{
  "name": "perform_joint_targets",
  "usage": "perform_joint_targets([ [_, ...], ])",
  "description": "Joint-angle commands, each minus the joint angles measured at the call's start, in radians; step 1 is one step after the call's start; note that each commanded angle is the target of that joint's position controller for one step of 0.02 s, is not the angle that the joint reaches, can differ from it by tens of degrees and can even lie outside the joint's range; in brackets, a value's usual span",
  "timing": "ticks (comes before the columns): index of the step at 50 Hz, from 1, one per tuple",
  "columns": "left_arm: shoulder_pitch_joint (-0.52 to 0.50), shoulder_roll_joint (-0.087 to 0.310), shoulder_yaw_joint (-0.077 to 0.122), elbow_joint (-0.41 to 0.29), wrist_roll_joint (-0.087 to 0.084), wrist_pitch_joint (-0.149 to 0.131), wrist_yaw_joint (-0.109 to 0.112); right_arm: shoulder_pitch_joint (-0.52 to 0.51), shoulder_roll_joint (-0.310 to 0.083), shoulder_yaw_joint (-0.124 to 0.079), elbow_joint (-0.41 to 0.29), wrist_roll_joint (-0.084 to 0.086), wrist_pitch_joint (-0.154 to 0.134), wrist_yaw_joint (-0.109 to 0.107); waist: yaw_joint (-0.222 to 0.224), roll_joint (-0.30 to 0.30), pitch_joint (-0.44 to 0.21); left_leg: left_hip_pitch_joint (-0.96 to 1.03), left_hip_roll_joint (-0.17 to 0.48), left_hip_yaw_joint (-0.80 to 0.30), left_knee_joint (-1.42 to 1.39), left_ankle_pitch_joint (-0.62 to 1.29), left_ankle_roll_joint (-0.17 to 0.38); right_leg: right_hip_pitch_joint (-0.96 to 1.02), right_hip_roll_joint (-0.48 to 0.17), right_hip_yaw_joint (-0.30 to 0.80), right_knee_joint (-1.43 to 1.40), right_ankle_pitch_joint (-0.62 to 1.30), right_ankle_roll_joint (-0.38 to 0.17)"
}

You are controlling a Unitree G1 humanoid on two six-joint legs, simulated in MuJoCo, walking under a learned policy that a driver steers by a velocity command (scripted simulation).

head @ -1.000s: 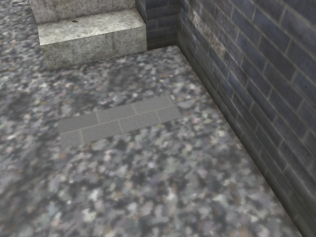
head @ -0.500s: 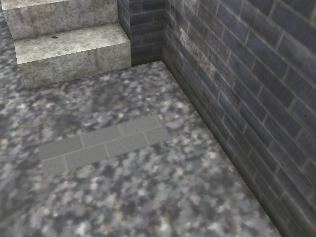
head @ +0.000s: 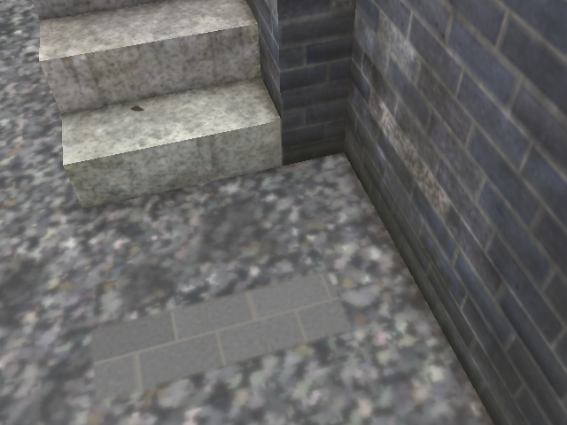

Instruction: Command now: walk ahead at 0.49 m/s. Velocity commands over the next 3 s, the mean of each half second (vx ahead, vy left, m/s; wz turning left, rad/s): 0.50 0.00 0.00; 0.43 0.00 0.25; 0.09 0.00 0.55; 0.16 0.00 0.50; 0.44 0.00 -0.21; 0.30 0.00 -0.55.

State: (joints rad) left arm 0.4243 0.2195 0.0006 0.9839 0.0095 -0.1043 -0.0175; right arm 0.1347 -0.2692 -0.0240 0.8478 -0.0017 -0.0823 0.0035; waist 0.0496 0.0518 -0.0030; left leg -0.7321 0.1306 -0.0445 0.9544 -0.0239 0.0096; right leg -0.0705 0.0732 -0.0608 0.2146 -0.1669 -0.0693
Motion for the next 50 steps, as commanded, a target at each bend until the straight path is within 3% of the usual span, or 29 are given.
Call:
perform_joint_targets([
  [1, -0.002, 0.163, 0.031, -0.051, -0.013, -0.012, 0.02, -0.069, -0.019, 0.002, -0.082, 0.001, -0.006, 0.008, -0.017, -0.093, 0.069, 0.085, -0.039, 0.033, -0.214, 0.149, -0.014, -0.095, -0.244, 0.122, -0.104, 0.21, -0.145],
  [5, 0.057, 0.183, 0.041, -0.026, -0.018, 0.007, 0.028, -0.185, -0.041, -0.003, -0.145, 0.014, -0.011, 0.032, 0.016, -0.114, 0.107, 0.041, -0.059, 0.021, -0.352, 0.09, 0.001, 0.071, -0.313, 0.153, -0.062, 0.148, -0.129],
  [8, 0.037, 0.197, 0.049, -0.034, -0.011, 0.024, 0.031, -0.181, -0.066, -0.01, -0.176, 0.012, -0.027, 0.054, -0.015, -0.138, 0.098, 0.103, -0.088, 0.04, -0.407, -0.036, 0.046, 0.13, -0.342, 0.155, 0.025, 0.27, -0.103],
  [9, 0.014, 0.209, 0.051, -0.044, -0.007, 0.029, 0.031, -0.124, -0.09, -0.021, -0.17, 0.011, -0.032, 0.057, -0.052, -0.151, 0.056, 0.21, -0.119, 0.064, -0.42, -0.067, 0.064, 0.124, -0.333, 0.142, 0.099, 0.422, -0.09],
  [10, -0.01, 0.208, 0.049, -0.053, -0.003, 0.036, 0.028, 0.018, -0.124, -0.043, -0.133, 0.01, -0.036, 0.055, -0.128, -0.141, -0.024, 0.397, -0.16, 0.094, -0.436, -0.064, 0.089, 0.087, -0.293, 0.103, 0.268, 0.571, -0.069],
  [11, -0.024, 0.186, 0.037, -0.076, 0.004, 0.038, 0.027, 0.221, -0.182, -0.069, -0.078, 0.01, -0.036, 0.046, -0.212, -0.098, -0.144, 0.692, -0.115, 0.038, -0.421, -0.041, 0.134, -0.074, -0.238, 0.056, 0.528, 0.544, -0.033],
  [12, 0.063, 0.086, 0.004, -0.106, 0.018, 0.016, 0.018, 0.356, -0.293, -0.093, -0.059, -0.006, -0.028, 0.034, -0.193, 0.141, -0.294, 1.066, 0.149, -0.376, -0.438, -0.119, 0.265, -0.446, -0.091, 0.015, 0.941, 0.063, 0.026],
  [13, 0.143, 0.04, -0.011, -0.076, -0.008, -0.019, 0.004, 0.354, -0.259, -0.079, -0.068, -0.018, -0.024, 0.031, -0.162, 0.263, -0.415, 1.152, 0.268, -0.783, -0.65, -0.216, 0.363, -0.635, -0.009, 0.166, 1.178, -0.375, 0.031],
  [14, 0.037, 0.161, 0.02, -0.092, -0.038, -0.038, -0.006, 0.279, -0.185, -0.063, -0.081, -0.011, -0.022, 0.023, -0.158, 0.136, -0.253, 1.038, 0.235, -0.671, -0.663, -0.221, 0.313, -0.738, -0.076, 0.198, 1.266, -0.325, 0.019],
  [15, -0.068, 0.198, 0.03, -0.127, -0.038, -0.041, -0.005, 0.198, -0.148, -0.051, -0.099, -0.004, -0.02, 0.019, -0.135, 0.044, -0.144, 0.882, 0.197, -0.478, -0.655, -0.119, 0.274, -0.739, -0.131, 0.159, 1.243, -0.234, 0.014],
  [16, -0.103, 0.193, 0.034, -0.132, -0.02, -0.032, 0.004, 0.12, -0.121, -0.039, -0.116, -0.009, -0.02, 0.024, -0.089, -0.043, -0.091, 0.729, 0.148, -0.357, -0.678, 0.005, 0.253, -0.672, -0.179, 0.144, 1.177, -0.157, 0.023],
  [18, -0.075, 0.162, 0.039, -0.134, -0.011, 0.003, 0.013, 0.063, -0.093, -0.028, -0.115, -0.015, -0.028, 0.031, -0.023, -0.007, -0.048, 0.556, 0.083, -0.243, -0.746, 0.052, 0.237, -0.541, -0.224, 0.149, 1.079, -0.102, 0.041],
  [20, -0.068, 0.135, 0.04, -0.143, -0.009, 0.028, 0.022, 0.076, -0.107, -0.031, -0.09, -0.009, -0.037, 0.034, 0.0, 0.001, -0.015, 0.492, 0.05, -0.158, -0.776, 0.128, 0.245, -0.512, -0.224, 0.131, 1.01, -0.075, 0.064],
  [23, -0.165, 0.134, 0.04, -0.193, 0.01, 0.033, 0.028, 0.118, -0.14, -0.041, -0.067, -0.007, -0.031, 0.02, -0.023, -0.013, 0.023, 0.516, 0.028, -0.089, -0.792, 0.228, 0.244, -0.567, -0.23, 0.114, 0.823, 0.046, 0.097],
  [26, -0.273, 0.118, 0.029, -0.221, 0.011, 0.025, 0.017, 0.146, -0.172, -0.048, -0.061, -0.009, -0.017, 0.007, -0.068, -0.005, 0.047, 0.562, 0.006, -0.052, -0.811, 0.206, 0.215, -0.542, -0.211, 0.083, 0.569, 0.176, 0.1],
  [30, -0.395, 0.142, 0.027, -0.249, -0.005, 0.01, -0.008, 0.214, -0.194, -0.052, -0.033, 0.0, -0.007, 0.01, -0.134, -0.018, 0.067, 0.707, 0.041, -0.074, -0.802, 0.12, 0.216, -0.566, -0.192, 0.073, 0.418, 0.193, 0.078],
  [33, -0.459, 0.164, 0.029, -0.277, 0.001, -0.012, -0.018, 0.252, -0.201, -0.056, -0.02, 0.006, 0.006, 0.01, -0.139, -0.029, 0.08, 0.793, 0.077, -0.138, -0.739, 0.139, 0.236, -0.579, -0.167, 0.074, 0.356, 0.097, 0.057],
  [35, -0.382, 0.193, 0.037, -0.246, -0.001, -0.02, -0.013, 0.213, -0.204, -0.06, -0.033, 0.003, 0.025, 0.004, -0.091, 0.02, 0.033, 0.81, 0.072, -0.155, -0.662, 0.269, 0.212, -0.449, -0.136, 0.061, 0.292, 0.03, 0.039],
  [36, -0.302, 0.222, 0.053, -0.22, -0.002, -0.024, -0.006, 0.199, -0.202, -0.059, -0.04, 0.002, 0.032, 0.004, -0.044, 0.021, -0.019, 0.79, 0.039, -0.148, -0.568, 0.389, 0.197, -0.31, -0.099, 0.027, 0.243, 0.039, 0.023],
  [37, -0.176, 0.254, 0.072, -0.183, 0.002, -0.029, 0.003, 0.185, -0.185, -0.052, -0.046, -0.001, 0.033, 0.007, 0.024, -0.002, -0.102, 0.72, -0.02, -0.121, -0.396, 0.405, 0.167, -0.11, -0.113, 0.037, 0.218, 0.092, -0.002],
  [38, 0.013, 0.321, 0.089, -0.158, 0.02, -0.026, 0.016, 0.16, -0.128, -0.029, -0.08, -0.013, 0.022, 0.01, 0.102, -0.094, -0.254, 0.507, -0.1, -0.087, -0.088, 0.147, 0.118, 0.188, -0.306, 0.249, 0.242, 0.095, -0.076],
  [39, 0.092, 0.383, 0.108, -0.121, 0.038, -0.022, 0.007, 0.275, -0.023, -0.005, -0.102, 0.01, -0.01, 0.018, 0.038, -0.361, -0.327, 0.123, -0.265, -0.105, 0.214, -0.54, 0.063, 0.454, -0.514, 0.714, 0.123, -0.06, -0.231],
  [40, 0.057, 0.29, 0.091, -0.133, 0.013, -0.024, 0.002, 0.243, -0.117, -0.02, -0.089, 0.043, -0.025, 0.018, 0.059, -0.234, -0.248, -0.016, -0.205, -0.196, 0.315, -0.574, 0.062, 0.41, -0.512, 0.716, 0.055, -0.267, -0.205],
  [41, -0.039, 0.252, 0.086, -0.158, 0.005, -0.022, 0.005, 0.191, -0.159, -0.031, -0.096, 0.067, -0.03, 0.006, 0.05, -0.188, -0.116, -0.071, -0.159, -0.164, 0.339, -0.473, 0.053, 0.312, -0.491, 0.573, 0.029, -0.193, -0.164],
  [42, -0.126, 0.224, 0.077, -0.174, 0.01, -0.022, 0.005, 0.163, -0.169, -0.034, -0.097, 0.051, -0.022, -0.009, 0.016, -0.104, -0.052, -0.024, -0.12, -0.131, 0.317, -0.393, 0.037, 0.192, -0.462, 0.449, 0.022, 0.017, -0.135],
  [43, -0.197, 0.203, 0.074, -0.182, 0.015, -0.018, 0.011, 0.15, -0.179, -0.05, -0.099, 0.03, -0.006, -0.019, -0.024, -0.074, -0.009, 0.038, -0.093, -0.13, 0.281, -0.338, 0.017, 0.075, -0.441, 0.356, 0.017, 0.233, -0.111],
  [46, -0.258, 0.214, 0.072, -0.177, 0.026, -0.01, 0.022, 0.179, -0.118, -0.056, -0.119, 0.021, 0.051, -0.022, -0.084, -0.132, 0.012, 0.12, -0.073, -0.077, 0.243, -0.28, -0.024, -0.077, -0.388, 0.124, 0.001, 0.55, -0.087],
  [48, -0.256, 0.246, 0.083, -0.169, 0.033, -0.004, 0.037, 0.158, -0.093, -0.056, -0.159, 0.015, 0.073, -0.023, -0.092, -0.18, 0.011, 0.113, -0.065, -0.04, 0.164, -0.194, -0.05, -0.118, -0.36, 0.014, -0.01, 0.557, -0.087],
  [50, -0.246, 0.25, 0.085, -0.172, 0.025, 0.016, 0.063, 0.078, -0.08, -0.058, -0.204, 0.016, 0.074, -0.007, -0.074, -0.194, 0.008, 0.114, -0.065, -0.01, 0.033, -0.069, -0.064, -0.119, -0.34, -0.042, -0.006, 0.506, -0.08],
])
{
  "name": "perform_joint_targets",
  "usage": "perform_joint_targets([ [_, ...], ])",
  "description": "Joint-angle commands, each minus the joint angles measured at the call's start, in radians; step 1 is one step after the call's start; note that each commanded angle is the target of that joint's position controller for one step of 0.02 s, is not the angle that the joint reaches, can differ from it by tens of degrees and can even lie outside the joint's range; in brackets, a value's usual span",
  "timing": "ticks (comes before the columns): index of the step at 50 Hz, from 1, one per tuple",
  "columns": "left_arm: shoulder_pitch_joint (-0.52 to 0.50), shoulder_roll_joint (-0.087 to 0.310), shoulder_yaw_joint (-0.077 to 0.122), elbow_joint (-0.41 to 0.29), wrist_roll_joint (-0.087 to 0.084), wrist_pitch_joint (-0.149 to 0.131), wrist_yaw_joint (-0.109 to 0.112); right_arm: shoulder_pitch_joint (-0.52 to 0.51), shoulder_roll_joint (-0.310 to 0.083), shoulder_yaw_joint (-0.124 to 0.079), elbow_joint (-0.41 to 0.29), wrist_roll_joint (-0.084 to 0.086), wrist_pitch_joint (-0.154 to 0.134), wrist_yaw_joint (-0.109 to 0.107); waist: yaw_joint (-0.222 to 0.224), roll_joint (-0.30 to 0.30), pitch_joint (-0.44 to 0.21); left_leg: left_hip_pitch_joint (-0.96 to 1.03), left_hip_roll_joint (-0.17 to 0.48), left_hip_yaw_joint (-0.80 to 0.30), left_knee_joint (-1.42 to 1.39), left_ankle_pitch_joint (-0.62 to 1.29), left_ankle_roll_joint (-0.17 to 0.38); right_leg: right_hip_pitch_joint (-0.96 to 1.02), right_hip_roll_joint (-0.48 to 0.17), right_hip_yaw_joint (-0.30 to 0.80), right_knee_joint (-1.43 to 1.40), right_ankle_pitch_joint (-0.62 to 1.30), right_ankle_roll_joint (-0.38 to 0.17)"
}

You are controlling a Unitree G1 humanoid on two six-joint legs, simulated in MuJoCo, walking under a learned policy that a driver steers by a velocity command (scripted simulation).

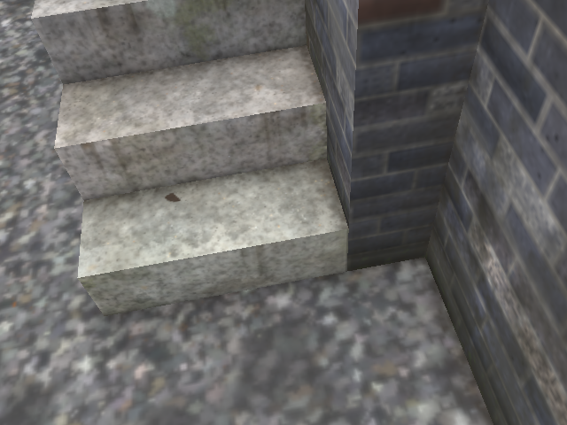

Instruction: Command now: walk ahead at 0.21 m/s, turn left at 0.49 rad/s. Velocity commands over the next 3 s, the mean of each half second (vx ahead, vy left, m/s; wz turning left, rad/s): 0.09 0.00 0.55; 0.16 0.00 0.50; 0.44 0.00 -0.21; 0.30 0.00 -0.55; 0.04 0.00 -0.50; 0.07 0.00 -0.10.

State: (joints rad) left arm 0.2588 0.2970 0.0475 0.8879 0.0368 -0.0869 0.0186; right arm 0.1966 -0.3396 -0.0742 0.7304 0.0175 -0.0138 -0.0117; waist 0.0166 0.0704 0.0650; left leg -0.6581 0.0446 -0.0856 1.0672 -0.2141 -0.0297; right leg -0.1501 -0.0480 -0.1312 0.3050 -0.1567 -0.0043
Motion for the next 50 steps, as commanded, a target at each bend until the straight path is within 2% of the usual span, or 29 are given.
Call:
perform_joint_targets([
  [1, -0.085, 0.173, 0.037, -0.082, -0.009, 0.014, 0.04, -0.007, 0.007, -0.007, -0.097, -0.01, 0.007, 0.021, -0.038, -0.208, -0.062, 0.063, 0.013, 0.054, -0.147, 0.168, -0.025, -0.041, -0.208, 0.003, -0.091, 0.465, -0.135],
  [4, -0.085, 0.199, 0.038, -0.089, -0.023, 0.036, 0.054, -0.051, 0.001, -0.017, -0.131, -0.017, 0.022, 0.06, -0.034, -0.225, -0.082, 0.159, 0.007, 0.078, -0.297, 0.209, -0.01, -0.028, -0.226, -0.027, -0.058, 0.399, -0.116],
  [8, -0.118, 0.225, 0.059, -0.103, -0.061, 0.043, 0.046, -0.051, -0.051, -0.037, -0.161, -0.019, -0.003, 0.081, -0.053, -0.232, -0.1, 0.182, -0.001, 0.104, -0.438, 0.068, 0.045, 0.074, -0.282, -0.002, 0.062, 0.372, -0.088],
  [10, -0.089, 0.216, 0.064, -0.104, -0.079, 0.044, 0.05, 0.061, -0.085, -0.057, -0.132, -0.025, -0.016, 0.073, -0.1, -0.198, -0.152, 0.356, -0.055, 0.13, -0.572, 0.132, 0.098, 0.071, -0.233, -0.04, 0.267, 0.432, -0.037],
  [11, -0.004, 0.189, 0.058, -0.096, -0.054, 0.042, 0.045, 0.13, -0.158, -0.082, -0.118, -0.027, -0.021, 0.055, -0.118, -0.036, -0.185, 0.527, -0.029, 0.034, -0.619, 0.513, 0.133, -0.04, -0.164, -0.068, 0.48, 0.287, 0.022],
  [12, 0.048, 0.077, 0.018, -0.143, 0.018, 0.029, 0.028, 0.141, -0.285, -0.101, -0.125, -0.045, -0.013, 0.025, -0.03, 0.311, -0.214, 0.746, 0.184, -0.302, -0.529, 1.094, 0.272, -0.389, -0.011, -0.06, 0.828, -0.52, 0.106],
  [13, 0.08, 0.085, 0.015, -0.152, -0.014, 0.011, 0.01, 0.107, -0.261, -0.087, -0.17, -0.067, -0.024, 0.028, -0.027, 0.278, -0.425, 0.838, 0.314, -0.594, -0.626, 0.927, 0.443, -0.494, 0.064, 0.161, 1.068, -0.62, 0.103],
  [14, -0.02, 0.16, 0.03, -0.152, -0.048, 0.01, 0.004, 0.086, -0.199, -0.074, -0.186, -0.044, -0.035, 0.033, -0.076, 0.128, -0.399, 0.797, 0.271, -0.498, -0.654, 0.786, 0.406, -0.532, 0.037, 0.225, 1.124, -0.518, 0.08],
  [15, -0.075, 0.176, 0.033, -0.159, -0.05, 0.013, 0.006, 0.058, -0.159, -0.061, -0.183, -0.027, -0.039, 0.026, -0.07, 0.024, -0.337, 0.729, 0.223, -0.403, -0.641, 0.64, 0.341, -0.546, 0.011, 0.226, 1.09, -0.414, 0.06],
  [17, -0.138, 0.145, 0.027, -0.178, -0.028, 0.048, 0.018, -0.007, -0.128, -0.046, -0.171, 0.017, -0.008, 0.007, -0.011, -0.066, -0.241, 0.553, 0.18, -0.347, -0.716, 0.386, 0.27, -0.487, -0.015, 0.242, 0.932, -0.283, 0.052],
  [18, -0.142, 0.124, 0.02, -0.188, -0.02, 0.055, 0.014, -0.015, -0.132, -0.043, -0.168, 0.009, 0.008, -0.004, 0.002, -0.022, -0.214, 0.497, 0.142, -0.333, -0.75, 0.292, 0.249, -0.436, -0.003, 0.228, 0.874, -0.252, 0.047],
  [20, -0.107, 0.121, 0.022, -0.177, -0.03, 0.067, 0.014, -0.051, -0.121, -0.043, -0.187, -0.014, 0.021, -0.008, 0.017, 0.053, -0.197, 0.44, 0.096, -0.28, -0.763, 0.285, 0.248, -0.38, 0.029, 0.214, 0.78, -0.227, 0.051],
  [22, -0.102, 0.121, 0.02, -0.167, -0.014, 0.077, 0.018, -0.025, -0.14, -0.052, -0.181, -0.017, 0.015, -0.017, 0.008, 0.051, -0.202, 0.441, 0.091, -0.285, -0.764, 0.258, 0.248, -0.349, 0.051, 0.229, 0.685, -0.211, 0.066],
  [24, -0.117, 0.117, 0.021, -0.171, -0.016, 0.085, 0.031, -0.044, -0.143, -0.055, -0.188, -0.003, 0.01, -0.016, 0.006, 0.052, -0.186, 0.43, 0.086, -0.323, -0.775, 0.124, 0.236, -0.331, 0.061, 0.24, 0.588, -0.218, 0.068],
  [28, -0.144, 0.117, 0.027, -0.168, -0.024, 0.077, 0.031, -0.049, -0.137, -0.055, -0.191, -0.005, 0.021, -0.027, -0.016, 0.077, -0.149, 0.415, 0.06, -0.375, -0.78, -0.041, 0.212, -0.283, 0.075, 0.249, 0.453, -0.195, 0.072],
  [30, -0.137, 0.12, 0.034, -0.16, -0.037, 0.066, 0.021, -0.028, -0.128, -0.055, -0.189, 0.008, 0.029, -0.027, -0.023, 0.09, -0.159, 0.45, 0.056, -0.408, -0.757, 0.039, 0.215, -0.253, 0.087, 0.247, 0.397, -0.206, 0.066],
  [32, -0.113, 0.125, 0.041, -0.152, -0.034, 0.059, 0.01, -0.048, -0.147, -0.063, -0.213, 0.016, 0.036, -0.026, -0.02, 0.109, -0.156, 0.483, 0.065, -0.431, -0.735, 0.162, 0.221, -0.237, 0.084, 0.25, 0.333, -0.193, 0.054],
  [34, -0.072, 0.123, 0.05, -0.137, -0.035, 0.055, -0.001, -0.05, -0.136, -0.061, -0.222, 0.028, 0.044, -0.026, 0.009, 0.073, -0.182, 0.498, 0.042, -0.452, -0.694, 0.247, 0.198, -0.14, 0.084, 0.24, 0.208, -0.129, 0.043],
  [35, -0.015, 0.129, 0.055, -0.117, -0.031, 0.056, -0.006, -0.059, -0.131, -0.06, -0.228, 0.039, 0.049, -0.027, 0.037, 0.043, -0.2, 0.455, 0.008, -0.428, -0.682, 0.137, 0.17, -0.044, 0.073, 0.219, 0.1, -0.055, 0.025],
  [36, 0.031, 0.145, 0.063, -0.094, -0.019, 0.061, -0.006, -0.038, -0.079, -0.043, -0.234, 0.038, 0.052, -0.026, 0.035, -0.07, -0.211, 0.33, -0.074, -0.348, -0.563, -0.172, 0.126, 0.097, -0.054, 0.303, 0.052, -0.055, -0.017],
  [37, 0.014, 0.223, 0.083, -0.1, 0.001, 0.071, 0.003, -0.04, -0.047, -0.032, -0.261, 0.038, 0.049, -0.027, 0.01, -0.349, -0.153, 0.112, -0.254, -0.124, -0.295, -0.394, 0.08, 0.102, -0.254, 0.595, -0.062, -0.193, -0.162],
  [38, -0.061, 0.216, 0.084, -0.139, 0.018, 0.059, 0.008, -0.024, -0.132, -0.048, -0.259, 0.01, 0.031, -0.023, -0.002, -0.318, -0.094, 0.021, -0.17, -0.133, -0.082, -0.329, 0.064, 0.011, -0.364, 0.711, -0.119, -0.311, -0.234],
  [39, -0.123, 0.17, 0.072, -0.168, 0.003, 0.059, 0.023, -0.01, -0.156, -0.058, -0.246, 0.009, 0.023, -0.014, -0.025, -0.28, -0.064, -0.002, -0.115, -0.094, 0.021, -0.241, 0.049, -0.011, -0.329, 0.612, -0.115, -0.373, -0.206],
  [40, -0.118, 0.139, 0.064, -0.17, -0.02, 0.06, 0.032, 0.006, -0.134, -0.05, -0.227, 0.003, 0.022, -0.01, -0.017, -0.249, -0.048, -0.03, -0.109, -0.065, 0.064, -0.187, 0.028, 0.011, -0.258, 0.542, -0.117, -0.412, -0.167],
  [41, -0.079, 0.142, 0.061, -0.155, -0.043, 0.054, 0.038, 0.004, -0.106, -0.04, -0.231, 0.009, 0.022, -0.003, -0.011, -0.23, -0.043, -0.084, -0.095, -0.04, 0.101, -0.142, 0.009, 0.071, -0.235, 0.51, -0.112, -0.415, -0.151],
  [43, 0.032, 0.129, 0.055, -0.129, -0.042, 0.047, 0.033, -0.047, -0.041, -0.013, -0.234, 0.018, 0.013, 0.009, 0.044, -0.174, -0.007, -0.118, -0.078, 0.005, 0.074, -0.106, -0.006, 0.094, -0.201, 0.433, -0.134, -0.378, -0.146],
  [45, 0.084, 0.141, 0.059, -0.108, -0.029, 0.043, 0.028, -0.106, -0.001, 0.007, -0.256, 0.025, -0.009, 0.012, 0.073, -0.18, 0.024, -0.114, -0.058, 0.027, -0.055, -0.058, -0.01, 0.1, -0.183, 0.389, -0.15, -0.327, -0.153],
  [46, 0.098, 0.138, 0.055, -0.104, -0.033, 0.037, 0.026, -0.134, 0.019, 0.017, -0.264, 0.017, -0.02, 0.017, 0.082, -0.2, 0.025, -0.082, -0.042, 0.059, -0.126, -0.042, -0.013, 0.1, -0.17, 0.352, -0.158, -0.289, -0.156],
  [50, 0.098, 0.187, 0.064, -0.104, -0.054, 0.015, -0.001, -0.157, 0.014, 0.019, -0.269, 0.02, -0.044, 0.02, 0.084, -0.242, 0.035, 0.164, -0.02, 0.123, -0.375, -0.05, 0.02, -0.027, -0.191, 0.3, -0.177, -0.208, -0.163],
])
Over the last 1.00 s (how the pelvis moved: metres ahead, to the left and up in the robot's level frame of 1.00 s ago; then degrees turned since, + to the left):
0.51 0.06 0.00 9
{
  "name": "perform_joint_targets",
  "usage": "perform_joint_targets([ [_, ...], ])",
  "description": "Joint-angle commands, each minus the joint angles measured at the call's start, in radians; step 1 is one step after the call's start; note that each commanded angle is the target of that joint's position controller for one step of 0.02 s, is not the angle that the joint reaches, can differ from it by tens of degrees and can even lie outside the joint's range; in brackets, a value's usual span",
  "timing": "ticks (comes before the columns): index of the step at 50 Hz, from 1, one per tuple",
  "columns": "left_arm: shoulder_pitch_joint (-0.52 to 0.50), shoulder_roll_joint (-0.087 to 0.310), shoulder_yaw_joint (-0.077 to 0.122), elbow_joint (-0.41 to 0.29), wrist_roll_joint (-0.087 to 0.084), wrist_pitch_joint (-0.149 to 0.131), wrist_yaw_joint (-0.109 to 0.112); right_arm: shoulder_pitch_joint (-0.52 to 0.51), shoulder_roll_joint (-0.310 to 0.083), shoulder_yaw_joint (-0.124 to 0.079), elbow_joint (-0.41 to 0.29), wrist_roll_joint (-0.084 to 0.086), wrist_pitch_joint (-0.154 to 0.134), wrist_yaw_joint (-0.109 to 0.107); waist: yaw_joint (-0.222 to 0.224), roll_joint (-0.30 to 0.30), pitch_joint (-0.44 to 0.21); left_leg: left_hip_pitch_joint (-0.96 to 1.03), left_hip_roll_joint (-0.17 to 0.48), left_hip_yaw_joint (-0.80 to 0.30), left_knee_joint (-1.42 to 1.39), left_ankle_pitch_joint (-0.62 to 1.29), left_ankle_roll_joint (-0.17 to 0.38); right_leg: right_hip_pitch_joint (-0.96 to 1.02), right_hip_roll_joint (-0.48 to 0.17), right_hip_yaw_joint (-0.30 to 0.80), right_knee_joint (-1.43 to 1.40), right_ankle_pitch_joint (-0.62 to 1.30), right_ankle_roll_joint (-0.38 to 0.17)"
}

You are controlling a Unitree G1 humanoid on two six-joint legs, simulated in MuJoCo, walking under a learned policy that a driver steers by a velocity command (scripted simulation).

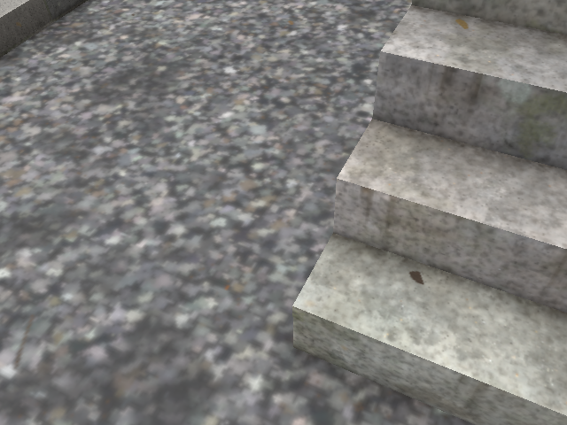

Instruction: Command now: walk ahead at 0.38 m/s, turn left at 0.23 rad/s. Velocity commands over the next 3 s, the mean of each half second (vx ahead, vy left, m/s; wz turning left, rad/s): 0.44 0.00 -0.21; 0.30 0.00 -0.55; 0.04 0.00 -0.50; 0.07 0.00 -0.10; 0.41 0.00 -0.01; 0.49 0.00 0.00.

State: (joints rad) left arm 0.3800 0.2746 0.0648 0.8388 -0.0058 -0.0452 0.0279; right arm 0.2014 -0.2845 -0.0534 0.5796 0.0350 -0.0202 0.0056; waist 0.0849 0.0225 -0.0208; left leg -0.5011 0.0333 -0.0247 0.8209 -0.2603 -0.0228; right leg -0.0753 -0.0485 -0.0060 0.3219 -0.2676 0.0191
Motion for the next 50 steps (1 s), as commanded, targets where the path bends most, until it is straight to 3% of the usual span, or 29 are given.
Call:
perform_joint_targets([
  [1, -0.012, 0.221, 0.049, -0.046, -0.017, -0.032, -0.018, -0.152, -0.053, -0.005, -0.115, 0.005, -0.04, 0.003, 0.008, -0.197, 0.119, 0.058, -0.011, 0.066, -0.169, -0.007, 0.024, -0.113, -0.203, 0.174, -0.189, -0.104, -0.189],
  [2, -0.014, 0.245, 0.051, -0.033, -0.022, -0.033, -0.029, -0.113, -0.061, -0.004, -0.101, -0.006, -0.042, 0.004, -0.009, -0.187, 0.11, 0.119, -0.026, 0.089, -0.208, 0.022, 0.04, -0.132, -0.212, 0.168, -0.17, -0.115, -0.199],
  [3, -0.01, 0.232, 0.045, -0.026, -0.029, -0.031, -0.037, -0.082, -0.061, -0.008, -0.086, -0.006, -0.044, 0.004, -0.035, -0.171, 0.108, 0.21, -0.036, 0.098, -0.257, 0.046, 0.054, -0.177, -0.209, 0.165, -0.138, -0.107, -0.195],
  [5, -0.022, 0.164, 0.012, -0.012, -0.022, -0.034, -0.047, 0.097, -0.105, -0.041, -0.02, 0.002, -0.042, -0.002, -0.143, -0.127, 0.031, 0.485, -0.046, 0.084, -0.313, 0.052, 0.078, -0.276, -0.148, 0.11, 0.059, 0.039, -0.152],
  [6, -0.068, 0.078, -0.017, -0.042, -0.01, -0.045, -0.056, 0.262, -0.172, -0.061, 0.007, -0.02, -0.04, -0.013, -0.234, 0.022, -0.068, 0.716, 0.125, -0.146, -0.402, 0.005, 0.116, -0.437, -0.055, 0.032, 0.393, -0.007, -0.083],
  [7, -0.025, 0.014, -0.039, -0.098, -0.015, -0.072, -0.05, 0.349, -0.3, -0.088, 0.021, -0.041, -0.036, -0.01, -0.207, 0.341, -0.198, 0.875, 0.384, -0.588, -0.528, -0.112, 0.251, -0.701, 0.05, 0.01, 0.731, -0.283, -0.041],
  [8, -0.051, 0.13, -0.008, -0.083, -0.038, -0.082, -0.037, 0.328, -0.214, -0.07, 0.03, -0.05, -0.054, -0.002, -0.225, 0.169, -0.141, 0.779, 0.394, -0.657, -0.579, -0.134, 0.272, -0.768, 0.031, 0.153, 0.903, -0.278, -0.049],
  [9, -0.077, 0.154, 0.005, -0.082, -0.051, -0.08, -0.036, 0.27, -0.155, -0.049, 0.041, -0.041, -0.067, 0.001, -0.183, 0.116, -0.031, 0.697, 0.364, -0.503, -0.582, -0.075, 0.242, -0.804, -0.005, 0.183, 0.921, -0.174, -0.07],
  [11, -0.087, 0.122, 0.006, -0.057, -0.03, -0.057, -0.028, 0.119, -0.068, -0.025, 0.047, -0.03, -0.075, 0.009, -0.118, 0.1, 0.05, 0.578, 0.248, -0.251, -0.626, 0.127, 0.18, -0.751, -0.061, 0.163, 0.846, 0.023, -0.072],
  [13, -0.047, 0.087, 0.006, -0.033, -0.024, -0.034, -0.035, 0.084, -0.054, -0.025, 0.074, -0.04, -0.08, 0.007, -0.076, 0.122, 0.053, 0.502, 0.182, -0.09, -0.645, 0.357, 0.137, -0.659, -0.062, 0.138, 0.855, 0.111, -0.06],
  [18, -0.139, 0.063, 0.005, -0.066, -0.025, -0.026, -0.045, 0.082, -0.07, -0.031, 0.122, -0.049, -0.101, -0.011, -0.073, 0.061, 0.108, 0.451, 0.156, 0.084, -0.722, 0.456, 0.128, -0.648, -0.014, 0.128, 0.645, 0.287, -0.032],
  [23, -0.325, 0.032, -0.013, -0.146, -0.013, -0.016, -0.089, 0.123, -0.125, -0.044, 0.162, -0.034, -0.086, -0.039, -0.132, 0.013, 0.151, 0.505, 0.179, 0.193, -0.722, 0.603, 0.099, -0.585, -0.003, -0.007, 0.356, 0.363, -0.052],
  [26, -0.366, 0.057, -0.008, -0.202, -0.019, -0.017, -0.095, 0.13, -0.164, -0.052, 0.169, -0.034, -0.065, -0.053, -0.119, 0.041, 0.098, 0.604, 0.198, 0.221, -0.576, 0.975, 0.082, -0.551, 0.049, -0.078, 0.306, 0.262, -0.096],
  [28, -0.227, 0.094, 0.007, -0.189, -0.019, -0.005, -0.091, 0.096, -0.194, -0.058, 0.156, -0.033, -0.04, -0.069, -0.038, 0.096, -0.009, 0.639, 0.216, 0.231, -0.381, 1.321, 0.091, -0.407, 0.104, -0.111, 0.367, 0.151, -0.138],
  [29, -0.169, 0.14, 0.026, -0.187, -0.029, -0.003, -0.086, 0.064, -0.207, -0.064, 0.142, -0.032, -0.033, -0.067, 0.002, 0.08, -0.039, 0.626, 0.221, 0.216, -0.256, 1.301, 0.091, -0.338, 0.113, -0.103, 0.315, 0.117, -0.171],
  [30, -0.034, 0.187, 0.051, -0.162, -0.024, -0.004, -0.071, 0.034, -0.203, -0.06, 0.137, -0.027, -0.032, -0.061, 0.08, 0.046, -0.104, 0.553, 0.188, 0.22, -0.047, 1.193, 0.088, -0.138, 0.131, -0.077, 0.202, 0.189, -0.209],
  [31, 0.064, 0.228, 0.067, -0.143, -0.016, 0.006, -0.049, 0.045, -0.149, -0.039, 0.125, -0.041, -0.048, -0.049, 0.1, -0.073, -0.152, 0.313, 0.098, 0.201, 0.251, 0.578, 0.064, 0.123, 0.038, 0.092, 0.175, 0.235, -0.253],
  [32, 0.014, 0.314, 0.08, -0.178, 0.011, 0.002, -0.037, 0.136, -0.012, 0.002, 0.074, -0.052, -0.08, -0.026, -0.035, -0.337, -0.214, -0.168, -0.137, 0.102, 0.686, -0.352, -0.02, 0.438, -0.237, 0.633, 0.158, 0.362, -0.482],
  [33, 0.003, 0.238, 0.057, -0.184, 0.015, -0.012, -0.041, 0.08, -0.092, -0.002, 0.065, -0.028, -0.119, -0.002, 0.019, -0.152, -0.298, -0.243, -0.105, -0.118, 0.731, -0.334, 0.011, 0.405, -0.271, 0.748, 0.02, 0.293, -0.506],
  [34, -0.068, 0.187, 0.044, -0.212, 0.015, -0.024, -0.042, 0.002, -0.134, -0.01, 0.031, 0.001, -0.129, 0.004, -0.007, -0.065, -0.153, -0.239, -0.051, -0.12, 0.634, -0.23, 0.03, 0.253, -0.236, 0.587, -0.003, 0.37, -0.444],
  [35, -0.147, 0.169, 0.039, -0.225, 0.002, -0.029, -0.046, -0.006, -0.124, -0.008, 0.031, -0.02, -0.121, -0.004, -0.069, 0.045, -0.05, -0.202, -0.011, -0.092, 0.539, -0.186, 0.019, 0.093, -0.191, 0.473, -0.01, 0.522, -0.395],
  [36, -0.186, 0.15, 0.034, -0.238, -0.013, -0.029, -0.04, -0.001, -0.134, -0.013, 0.028, -0.046, -0.104, -0.02, -0.09, 0.073, -0.031, -0.15, 0.013, -0.083, 0.456, -0.172, -0.006, 0.004, -0.17, 0.419, -0.02, 0.596, -0.372],
  [37, -0.207, 0.149, 0.031, -0.248, -0.003, -0.026, -0.03, 0.0, -0.125, -0.013, 0.022, -0.056, -0.088, -0.024, -0.108, 0.052, -0.006, -0.076, 0.023, -0.072, 0.397, -0.167, -0.026, -0.102, -0.133, 0.357, -0.036, 0.652, -0.358],
  [39, -0.233, 0.176, 0.039, -0.252, 0.009, -0.021, -0.023, 0.007, -0.081, 0.001, 0.007, -0.071, -0.066, -0.035, -0.133, -0.001, -0.012, 0.035, -0.018, -0.015, 0.223, -0.135, -0.064, -0.245, -0.06, 0.255, -0.026, 0.797, -0.328],
  [42, -0.198, 0.2, 0.05, -0.234, -0.005, 0.007, 0.006, -0.028, -0.057, 0.01, -0.017, -0.057, -0.048, -0.049, -0.113, -0.065, -0.114, 0.126, -0.087, 0.006, 0.028, 0.03, -0.101, -0.264, -0.014, 0.213, 0.036, 0.802, -0.264],
  [44, -0.192, 0.174, 0.042, -0.232, -0.012, 0.027, 0.015, -0.017, -0.057, 0.008, -0.005, -0.041, -0.032, -0.051, -0.104, -0.134, -0.168, 0.155, -0.107, -0.004, -0.015, 0.083, -0.114, -0.228, -0.016, 0.239, 0.077, 0.666, -0.219],
  [46, -0.2, 0.151, 0.037, -0.248, -0.014, 0.033, 0.018, -0.07, -0.069, 0.002, -0.024, -0.034, -0.027, -0.053, -0.087, -0.149, -0.151, 0.151, -0.111, -0.03, -0.085, 0.074, -0.108, -0.213, -0.027, 0.31, 0.096, 0.544, -0.195],
  [48, -0.251, 0.114, 0.028, -0.281, -0.006, 0.051, 0.024, -0.077, -0.048, 0.005, -0.034, -0.041, -0.029, -0.041, -0.099, -0.202, -0.149, 0.149, -0.105, -0.035, -0.134, 0.069, -0.078, -0.138, -0.074, 0.41, 0.15, 0.584, -0.178],
  [50, -0.304, 0.096, 0.027, -0.32, -0.022, 0.057, 0.024, -0.029, -0.053, -0.011, -0.013, -0.038, -0.046, -0.027, -0.147, -0.157, -0.126, 0.306, -0.092, -0.039, -0.471, 0.286, -0.025, -0.144, -0.003, 0.399, 0.266, 0.547, -0.116],
])
Over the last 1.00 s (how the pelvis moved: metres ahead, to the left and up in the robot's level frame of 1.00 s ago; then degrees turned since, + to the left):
0.17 0.12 0.00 32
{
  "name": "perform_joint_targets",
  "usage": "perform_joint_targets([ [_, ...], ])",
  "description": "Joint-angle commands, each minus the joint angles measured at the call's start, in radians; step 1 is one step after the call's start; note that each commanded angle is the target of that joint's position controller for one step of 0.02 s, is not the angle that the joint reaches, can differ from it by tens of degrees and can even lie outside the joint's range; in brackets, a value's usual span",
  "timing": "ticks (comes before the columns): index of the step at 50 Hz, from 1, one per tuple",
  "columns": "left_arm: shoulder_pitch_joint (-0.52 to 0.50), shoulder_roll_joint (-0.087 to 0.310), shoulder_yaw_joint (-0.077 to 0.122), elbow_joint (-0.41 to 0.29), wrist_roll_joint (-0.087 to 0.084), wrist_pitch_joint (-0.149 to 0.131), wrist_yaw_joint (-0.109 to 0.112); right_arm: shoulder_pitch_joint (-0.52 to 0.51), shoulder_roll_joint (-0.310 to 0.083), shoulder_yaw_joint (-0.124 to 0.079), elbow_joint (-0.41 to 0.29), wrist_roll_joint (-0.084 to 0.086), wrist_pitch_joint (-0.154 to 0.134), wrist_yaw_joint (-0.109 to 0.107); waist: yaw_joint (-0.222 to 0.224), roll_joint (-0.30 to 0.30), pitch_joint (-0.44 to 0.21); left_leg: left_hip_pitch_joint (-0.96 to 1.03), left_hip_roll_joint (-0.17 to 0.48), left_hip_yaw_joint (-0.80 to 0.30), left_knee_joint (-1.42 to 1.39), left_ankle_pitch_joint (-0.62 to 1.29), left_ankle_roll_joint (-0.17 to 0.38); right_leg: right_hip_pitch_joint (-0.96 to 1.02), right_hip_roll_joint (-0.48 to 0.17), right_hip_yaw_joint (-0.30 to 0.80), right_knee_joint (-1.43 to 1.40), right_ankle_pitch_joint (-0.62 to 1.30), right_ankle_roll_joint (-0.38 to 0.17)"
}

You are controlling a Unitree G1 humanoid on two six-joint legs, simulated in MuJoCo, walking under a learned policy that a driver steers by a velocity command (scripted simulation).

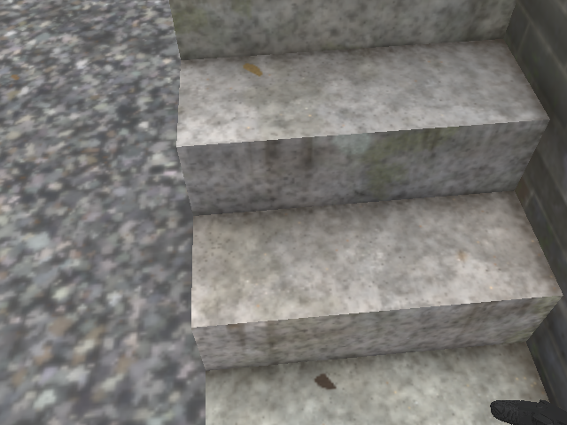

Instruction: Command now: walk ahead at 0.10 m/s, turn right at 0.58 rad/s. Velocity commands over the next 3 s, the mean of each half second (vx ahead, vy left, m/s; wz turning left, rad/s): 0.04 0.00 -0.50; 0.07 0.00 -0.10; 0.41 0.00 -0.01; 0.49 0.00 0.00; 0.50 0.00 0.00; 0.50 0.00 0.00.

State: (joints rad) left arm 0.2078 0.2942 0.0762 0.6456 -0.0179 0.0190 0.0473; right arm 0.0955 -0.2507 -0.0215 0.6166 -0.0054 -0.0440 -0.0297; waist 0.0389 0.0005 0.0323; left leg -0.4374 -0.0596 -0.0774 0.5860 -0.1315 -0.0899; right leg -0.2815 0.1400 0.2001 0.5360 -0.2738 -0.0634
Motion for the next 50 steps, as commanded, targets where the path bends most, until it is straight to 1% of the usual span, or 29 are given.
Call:
perform_joint_targets([
  [1, -0.094, 0.024, 0.003, -0.136, 0.0, -0.015, -0.006, 0.116, -0.137, -0.061, -0.036, -0.006, -0.027, 0.005, -0.089, 0.014, -0.214, 0.461, 0.164, -0.127, -0.238, 0.423, 0.116, -0.106, -0.114, 0.108, 0.3, 0.159, 0.026],
  [2, 0.011, -0.003, -0.009, -0.151, 0.023, -0.026, -0.015, 0.127, -0.19, -0.067, -0.055, -0.044, -0.019, -0.002, -0.022, 0.278, -0.224, 0.614, 0.454, -0.442, -0.148, 0.876, 0.306, -0.392, 0.037, 0.02, 0.611, -0.499, 0.091],
  [3, 0.141, 0.116, 0.023, -0.116, 0.011, -0.027, -0.024, 0.088, -0.169, -0.069, -0.072, -0.051, -0.012, 0.001, 0.029, 0.207, -0.256, 0.503, 0.577, -0.537, -0.159, 0.868, 0.435, -0.422, -0.02, -0.001, 0.877, -0.502, 0.153],
  [4, 0.121, 0.173, 0.046, -0.083, -0.012, -0.01, -0.018, 0.021, -0.116, -0.059, -0.098, -0.046, -0.003, -0.001, 0.019, 0.135, -0.178, 0.411, 0.499, -0.414, -0.156, 0.695, 0.417, -0.436, -0.064, -0.046, 1.038, -0.44, 0.194],
  [5, 0.082, 0.167, 0.05, -0.075, -0.014, 0.009, -0.007, -0.013, -0.075, -0.046, -0.106, -0.039, 0.007, -0.001, 0.007, 0.09, -0.127, 0.331, 0.412, -0.283, -0.156, 0.548, 0.354, -0.436, -0.083, -0.075, 1.104, -0.377, 0.216],
  [6, 0.058, 0.152, 0.05, -0.081, -0.008, 0.027, 0.0, -0.036, -0.063, -0.036, -0.109, -0.026, 0.018, -0.006, 0.002, 0.071, -0.089, 0.248, 0.353, -0.208, -0.164, 0.47, 0.326, -0.413, -0.09, -0.094, 1.151, -0.329, 0.234],
  [8, -0.008, 0.099, 0.029, -0.131, 0.007, 0.035, -0.007, -0.03, -0.104, -0.039, -0.099, -0.02, 0.04, -0.025, -0.005, 0.072, -0.05, 0.161, 0.279, -0.095, -0.194, 0.426, 0.319, -0.376, -0.096, -0.141, 1.089, -0.221, 0.241],
  [11, -0.089, 0.049, 0.007, -0.17, 0.006, 0.02, -0.008, 0.027, -0.126, -0.049, -0.092, -0.03, 0.059, -0.042, -0.049, 0.107, -0.124, 0.355, 0.302, -0.044, -0.173, 0.611, 0.359, -0.415, -0.122, -0.181, 0.859, -0.193, 0.255],
  [14, -0.11, 0.016, -0.013, -0.176, 0.018, 0.022, -0.021, 0.001, -0.149, -0.064, -0.099, -0.037, 0.077, -0.043, -0.055, 0.133, -0.216, 0.413, 0.34, -0.006, -0.155, 0.676, 0.363, -0.307, -0.167, -0.206, 0.611, -0.207, 0.244],
  [19, -0.068, 0.029, -0.016, -0.141, 0.022, 0.026, -0.035, 0.011, -0.168, -0.069, -0.091, -0.021, 0.065, -0.026, -0.058, 0.181, -0.195, 0.331, 0.369, -0.024, -0.173, 0.436, 0.344, -0.119, -0.174, -0.239, 0.255, -0.165, 0.164],
  [21, -0.03, 0.017, -0.019, -0.107, 0.023, 0.023, -0.042, 0.026, -0.138, -0.059, -0.061, 0.003, 0.067, -0.022, -0.033, 0.175, -0.166, 0.307, 0.322, -0.002, -0.141, 0.251, 0.29, -0.01, -0.14, -0.284, -0.05, -0.022, 0.111],
  [22, -0.037, 0.028, -0.018, -0.098, 0.03, 0.02, -0.041, 0.083, -0.12, -0.054, -0.031, 0.007, 0.059, -0.015, -0.043, 0.138, -0.141, 0.266, 0.292, 0.019, -0.119, 0.173, 0.246, 0.061, -0.127, -0.278, -0.171, 0.077, 0.09],
  [23, -0.027, 0.064, -0.014, -0.102, 0.037, 0.015, -0.036, 0.112, -0.09, -0.045, -0.016, -0.007, 0.045, -0.004, -0.055, 0.036, -0.16, 0.164, 0.232, 0.078, -0.013, 0.004, 0.175, 0.195, -0.207, -0.165, -0.192, 0.232, 0.067],
  [24, -0.041, 0.128, -0.01, -0.111, 0.073, 0.017, -0.025, 0.084, -0.012, -0.02, -0.048, -0.031, 0.032, 0.0, -0.066, -0.255, -0.185, -0.056, 0.123, 0.175, 0.132, -0.387, 0.065, 0.238, -0.457, 0.136, -0.172, 0.446, -0.08],
  [25, -0.044, 0.073, -0.024, -0.128, 0.103, -0.002, -0.037, 0.013, -0.098, -0.043, -0.036, -0.032, 0.035, -0.006, 0.018, -0.171, -0.22, 0.025, 0.127, 0.063, 0.378, -0.513, 0.016, 0.087, -0.54, 0.177, -0.211, 0.473, -0.228],
  [26, -0.097, 0.044, -0.038, -0.1, 0.112, -0.018, -0.036, 0.03, -0.116, -0.058, -0.014, -0.006, 0.052, -0.008, -0.023, -0.143, -0.196, 0.027, 0.129, 0.035, 0.499, -0.503, 0.001, 0.041, -0.506, 0.097, -0.198, 0.48, -0.242],
  [27, -0.122, 0.042, -0.038, -0.083, 0.101, -0.032, -0.037, 0.053, -0.091, -0.054, 0.004, -0.004, 0.065, -0.013, -0.05, -0.136, -0.142, 0.013, 0.129, 0.037, 0.495, -0.475, -0.006, 0.02, -0.425, -0.001, -0.173, 0.446, -0.198],
  [29, -0.134, 0.027, -0.043, -0.056, 0.071, -0.042, -0.032, 0.054, -0.088, -0.055, 0.029, -0.022, 0.078, -0.03, -0.048, -0.123, -0.095, -0.002, 0.112, 0.048, 0.511, -0.418, -0.027, 0.017, -0.381, -0.045, -0.125, 0.553, -0.16],
  [31, -0.104, 0.035, -0.041, -0.035, 0.056, -0.041, -0.021, 0.034, -0.05, -0.039, 0.014, -0.016, 0.069, -0.02, -0.053, -0.111, -0.108, 0.016, 0.113, 0.043, 0.363, -0.388, -0.026, 0.06, -0.368, -0.041, -0.109, 0.576, -0.151],
  [33, -0.077, 0.048, -0.03, -0.016, 0.052, -0.041, -0.007, -0.018, -0.049, -0.03, 0.011, -0.008, 0.059, -0.026, -0.027, -0.129, -0.119, 0.031, 0.11, 0.036, 0.156, -0.376, -0.014, 0.133, -0.365, -0.006, -0.118, 0.497, -0.146],
  [35, -0.081, 0.025, -0.034, -0.005, 0.049, -0.041, -0.006, 0.029, -0.051, -0.024, 0.048, -0.008, 0.067, -0.027, -0.033, -0.158, -0.135, 0.121, 0.093, 0.052, -0.019, -0.321, -0.004, 0.134, -0.347, 0.011, -0.133, 0.36, -0.136],
  [37, -0.055, 0.014, -0.036, 0.024, 0.038, -0.046, -0.014, 0.086, -0.066, -0.021, 0.098, -0.018, 0.075, -0.024, -0.053, -0.129, -0.105, 0.279, 0.09, 0.047, -0.223, -0.06, 0.035, 0.037, -0.313, 0.005, -0.17, 0.165, -0.074],
  [38, -0.027, 0.006, -0.041, 0.046, 0.044, -0.056, -0.022, 0.114, -0.096, -0.023, 0.114, -0.03, 0.08, -0.023, -0.052, -0.1, -0.097, 0.347, 0.127, 0.012, -0.217, -0.001, 0.058, -0.022, -0.293, -0.005, -0.18, 0.06, -0.03],
  [39, -0.002, 0.006, -0.039, 0.055, 0.045, -0.056, -0.03, 0.15, -0.136, -0.033, 0.156, -0.028, 0.086, -0.018, -0.024, -0.013, -0.052, 0.296, 0.128, 0.015, -0.158, -0.083, 0.09, -0.052, -0.25, -0.075, -0.21, -0.067, 0.015],
  [40, -0.058, 0.01, -0.043, 0.066, 0.062, -0.055, -0.033, 0.139, -0.085, -0.023, 0.162, -0.022, 0.081, -0.011, -0.054, -0.026, -0.017, 0.244, 0.124, 0.006, -0.182, -0.141, 0.111, -0.04, -0.219, -0.105, -0.189, -0.113, 0.051],
  [41, -0.077, -0.004, -0.046, 0.073, 0.069, -0.054, -0.033, 0.138, -0.068, -0.016, 0.179, -0.024, 0.076, -0.014, -0.05, -0.026, -0.021, 0.222, 0.115, 0.011, -0.202, -0.202, 0.109, -0.02, -0.198, -0.127, -0.172, -0.126, 0.063],
  [45, -0.057, 0.039, -0.031, 0.113, 0.044, -0.041, -0.009, 0.129, -0.071, -0.015, 0.195, -0.02, 0.046, -0.028, -0.033, -0.002, -0.015, 0.136, 0.064, 0.048, -0.171, -0.407, 0.118, -0.025, -0.175, -0.137, -0.13, -0.326, 0.024],
  [48, -0.067, 0.016, -0.032, 0.122, 0.04, -0.059, -0.003, 0.137, -0.066, -0.015, 0.195, -0.004, 0.024, -0.031, -0.049, 0.008, 0.026, 0.08, 0.082, 0.005, -0.191, -0.454, 0.152, -0.052, -0.161, -0.141, -0.082, -0.311, 0.017],
  [50, -0.052, -0.009, -0.034, 0.133, 0.038, -0.077, -0.007, 0.17, -0.084, -0.019, 0.209, -0.001, 0.013, -0.029, -0.052, 0.088, 0.026, 0.093, 0.121, -0.072, -0.252, -0.507, 0.188, -0.066, -0.118, -0.203, 0.016, -0.239, 0.034],
])
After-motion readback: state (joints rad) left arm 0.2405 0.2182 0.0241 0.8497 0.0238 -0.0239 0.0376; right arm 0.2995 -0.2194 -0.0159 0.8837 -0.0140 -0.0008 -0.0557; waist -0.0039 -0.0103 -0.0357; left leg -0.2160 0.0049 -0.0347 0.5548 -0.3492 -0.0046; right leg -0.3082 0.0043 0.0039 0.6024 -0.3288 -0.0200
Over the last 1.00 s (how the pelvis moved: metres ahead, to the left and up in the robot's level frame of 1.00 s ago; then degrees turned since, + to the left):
0.42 0.05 -0.01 -28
